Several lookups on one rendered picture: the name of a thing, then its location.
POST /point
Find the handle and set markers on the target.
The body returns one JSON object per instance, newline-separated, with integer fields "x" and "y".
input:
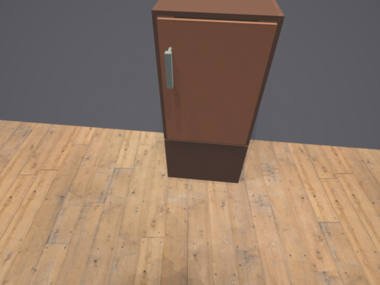
{"x": 169, "y": 68}

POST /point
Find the cupboard door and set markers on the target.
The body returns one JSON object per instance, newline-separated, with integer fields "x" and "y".
{"x": 218, "y": 69}

